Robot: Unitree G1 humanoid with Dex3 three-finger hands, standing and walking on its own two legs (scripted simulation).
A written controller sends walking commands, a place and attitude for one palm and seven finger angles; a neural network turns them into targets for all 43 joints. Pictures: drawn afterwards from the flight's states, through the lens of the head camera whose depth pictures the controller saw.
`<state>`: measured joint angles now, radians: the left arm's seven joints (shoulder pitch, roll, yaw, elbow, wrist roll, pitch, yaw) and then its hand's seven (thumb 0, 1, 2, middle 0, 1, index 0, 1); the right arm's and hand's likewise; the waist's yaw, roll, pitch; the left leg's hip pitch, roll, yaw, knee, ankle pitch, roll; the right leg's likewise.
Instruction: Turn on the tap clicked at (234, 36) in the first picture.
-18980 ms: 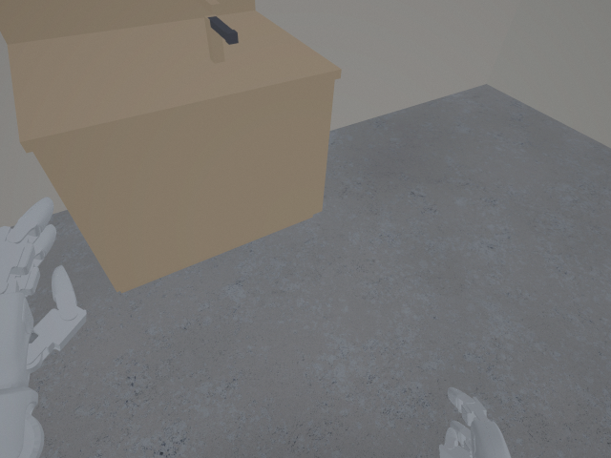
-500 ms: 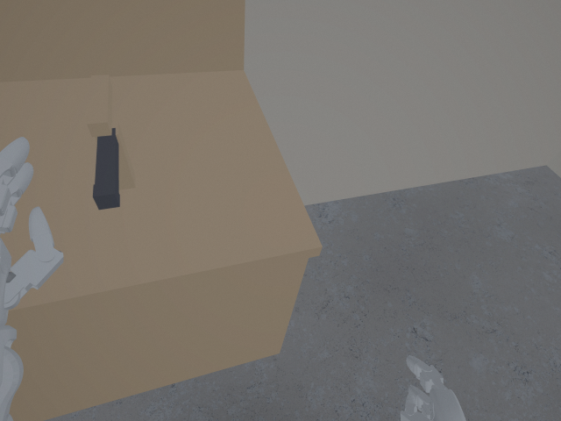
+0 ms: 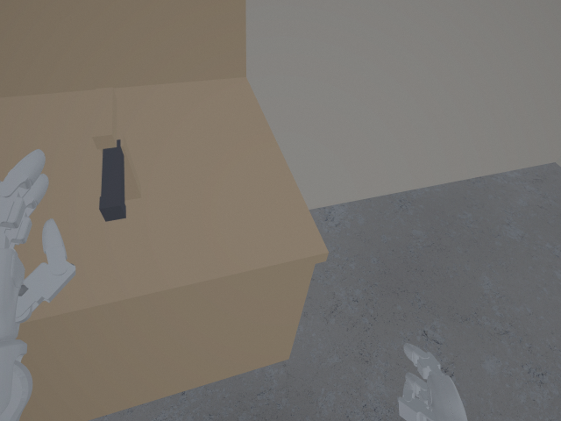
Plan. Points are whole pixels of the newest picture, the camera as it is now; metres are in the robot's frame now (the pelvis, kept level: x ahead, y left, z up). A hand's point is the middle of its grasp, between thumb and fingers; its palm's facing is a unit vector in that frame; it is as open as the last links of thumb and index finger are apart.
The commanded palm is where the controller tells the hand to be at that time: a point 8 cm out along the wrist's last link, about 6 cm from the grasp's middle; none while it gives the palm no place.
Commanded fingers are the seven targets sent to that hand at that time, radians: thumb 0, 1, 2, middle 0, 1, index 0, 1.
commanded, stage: look again from close up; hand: left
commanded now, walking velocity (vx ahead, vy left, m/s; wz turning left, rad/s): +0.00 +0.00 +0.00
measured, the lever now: (113, 207) +0.36 +0.29 +0.09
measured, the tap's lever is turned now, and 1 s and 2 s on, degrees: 0 0 0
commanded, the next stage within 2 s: come to a stop and stand still in 0.20 s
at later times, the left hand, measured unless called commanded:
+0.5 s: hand (90, 273) +0.22 +0.23 +0.15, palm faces +0.38 -0.86 -0.35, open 7.4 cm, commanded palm +0.16 +0.27 +0.17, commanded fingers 0.00 0.90 0.90 -0.20 -0.30 -0.20 -0.30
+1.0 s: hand (80, 256) +0.24 +0.26 +0.14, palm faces +0.39 -0.81 -0.43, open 7.4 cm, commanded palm +0.17 +0.27 +0.17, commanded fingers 0.00 0.90 0.90 -0.20 -0.30 -0.20 -0.30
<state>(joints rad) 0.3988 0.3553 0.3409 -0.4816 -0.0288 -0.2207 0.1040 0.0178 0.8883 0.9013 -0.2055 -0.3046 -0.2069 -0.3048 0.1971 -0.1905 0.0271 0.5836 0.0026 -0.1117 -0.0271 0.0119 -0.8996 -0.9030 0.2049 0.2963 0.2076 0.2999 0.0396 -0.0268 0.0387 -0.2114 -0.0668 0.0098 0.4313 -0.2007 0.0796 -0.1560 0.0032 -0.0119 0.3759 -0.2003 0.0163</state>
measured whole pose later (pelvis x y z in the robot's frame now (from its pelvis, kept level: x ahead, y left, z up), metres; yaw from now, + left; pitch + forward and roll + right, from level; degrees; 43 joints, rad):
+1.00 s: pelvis +0.02 -0.01 -0.01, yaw +2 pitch +3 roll -1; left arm 0.36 0.46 0.37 -0.42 -0.07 -0.25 0.10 0.02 0.88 0.90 -0.21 -0.31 -0.21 -0.31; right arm 0.20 -0.25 0.02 0.62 0.02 -0.15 0.01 0.01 -0.90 -0.90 0.20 0.30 0.21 0.30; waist 0.05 -0.04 0.09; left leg -0.30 -0.08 -0.03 0.50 -0.25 0.07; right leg -0.25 0.00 -0.03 0.48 -0.28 0.00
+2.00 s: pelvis -0.01 +0.02 +0.00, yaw +0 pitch -1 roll -2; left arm 0.41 0.36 0.34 -0.48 -0.03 -0.18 0.10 0.02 0.89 0.90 -0.21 -0.30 -0.21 -0.30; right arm 0.18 -0.20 0.03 0.57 0.01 -0.09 -0.03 0.01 -0.90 -0.90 0.20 0.30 0.21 0.30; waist 0.03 -0.02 0.06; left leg -0.24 -0.08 0.02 0.46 -0.20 0.10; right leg -0.18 0.00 0.01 0.39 -0.20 0.03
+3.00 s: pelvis +0.02 -0.07 -0.02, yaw +1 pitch +2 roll +1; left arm 0.44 0.36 0.44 -0.39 -0.23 0.00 0.05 0.02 0.89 0.90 -0.21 -0.30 -0.21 -0.31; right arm 0.21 -0.25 0.00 0.67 0.05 -0.14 -0.08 0.01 -0.90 -0.90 0.20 0.30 0.20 0.30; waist 0.06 0.04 -0.09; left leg -0.36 -0.02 -0.04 0.68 -0.35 -0.02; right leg -0.30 0.09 -0.06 0.67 -0.40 -0.10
